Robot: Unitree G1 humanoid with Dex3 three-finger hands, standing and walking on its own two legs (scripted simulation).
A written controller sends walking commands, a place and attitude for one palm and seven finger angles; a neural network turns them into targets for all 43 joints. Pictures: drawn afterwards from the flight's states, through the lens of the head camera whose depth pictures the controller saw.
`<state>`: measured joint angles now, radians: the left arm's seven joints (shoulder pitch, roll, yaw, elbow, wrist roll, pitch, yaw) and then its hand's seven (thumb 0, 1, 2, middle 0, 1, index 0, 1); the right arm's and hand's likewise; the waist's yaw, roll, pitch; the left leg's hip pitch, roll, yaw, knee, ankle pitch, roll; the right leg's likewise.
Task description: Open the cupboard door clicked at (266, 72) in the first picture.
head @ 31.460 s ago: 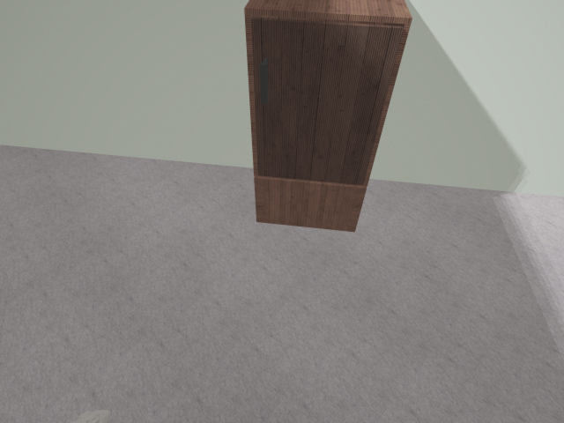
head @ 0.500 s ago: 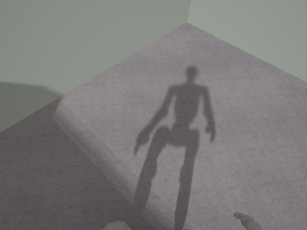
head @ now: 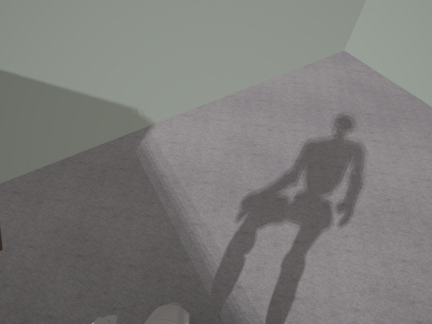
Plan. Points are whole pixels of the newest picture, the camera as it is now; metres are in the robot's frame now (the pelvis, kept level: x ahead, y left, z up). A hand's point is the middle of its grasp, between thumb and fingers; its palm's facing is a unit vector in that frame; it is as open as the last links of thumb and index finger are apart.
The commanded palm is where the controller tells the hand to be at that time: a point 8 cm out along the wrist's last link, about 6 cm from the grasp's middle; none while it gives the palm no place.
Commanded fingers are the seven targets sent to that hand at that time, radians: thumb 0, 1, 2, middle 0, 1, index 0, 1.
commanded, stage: turn to face it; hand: left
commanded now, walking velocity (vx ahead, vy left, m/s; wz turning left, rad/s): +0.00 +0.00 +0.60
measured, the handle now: out of the picture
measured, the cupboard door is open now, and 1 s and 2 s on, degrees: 42 42 42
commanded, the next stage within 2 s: take the last steps up to it in 1.96 s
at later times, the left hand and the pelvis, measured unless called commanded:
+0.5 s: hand out of the picture +0.06 +0.22 -0.16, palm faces +0.29 -0.91 -0.30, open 7.4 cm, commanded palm none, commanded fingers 0.00 0.90 0.90 -0.20 -0.30 -0.20 -0.30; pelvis +0.01 -0.03 -0.01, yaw +18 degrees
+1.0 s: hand out of the picture -0.04 +0.21 -0.17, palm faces +0.58 -0.77 -0.26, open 7.4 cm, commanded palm none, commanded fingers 0.00 0.90 0.90 -0.20 -0.30 -0.20 -0.30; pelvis +0.01 -0.02 +0.00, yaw +35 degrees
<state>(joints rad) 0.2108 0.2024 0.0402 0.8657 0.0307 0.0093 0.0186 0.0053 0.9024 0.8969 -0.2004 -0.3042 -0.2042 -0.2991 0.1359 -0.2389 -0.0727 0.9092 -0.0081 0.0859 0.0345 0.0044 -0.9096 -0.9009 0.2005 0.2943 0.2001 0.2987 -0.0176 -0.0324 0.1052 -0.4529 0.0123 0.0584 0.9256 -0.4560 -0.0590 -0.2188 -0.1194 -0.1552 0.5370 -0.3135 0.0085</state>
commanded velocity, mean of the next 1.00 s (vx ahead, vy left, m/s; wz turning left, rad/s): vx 0.00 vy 0.00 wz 0.60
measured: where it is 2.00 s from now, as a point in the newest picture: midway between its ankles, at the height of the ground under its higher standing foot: outside the picture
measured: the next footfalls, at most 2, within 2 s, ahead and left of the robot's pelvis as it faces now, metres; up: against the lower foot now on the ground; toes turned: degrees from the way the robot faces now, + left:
left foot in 0.10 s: +0.05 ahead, +0.13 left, +0.00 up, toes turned +9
right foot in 0.46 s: +0.07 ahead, -0.14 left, +0.00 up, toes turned +14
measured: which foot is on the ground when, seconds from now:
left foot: up 0.00-0.08, down 0.10-0.46, up 0.48-0.76, down 0.78-1.00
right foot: down 0.00-0.10, up 0.12-0.44, down 0.46-0.76, up 0.78-1.00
